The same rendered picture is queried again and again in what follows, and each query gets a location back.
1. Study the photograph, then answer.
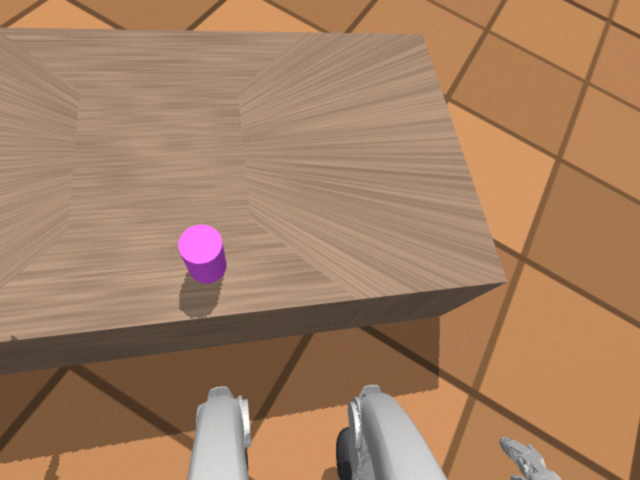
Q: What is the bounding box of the can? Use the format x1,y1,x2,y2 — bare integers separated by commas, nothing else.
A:
178,224,227,284

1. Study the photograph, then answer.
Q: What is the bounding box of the right robot foot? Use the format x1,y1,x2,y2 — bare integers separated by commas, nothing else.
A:
336,427,352,480

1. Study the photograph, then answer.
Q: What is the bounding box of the right robot hand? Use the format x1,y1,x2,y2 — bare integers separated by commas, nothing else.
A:
499,437,562,480

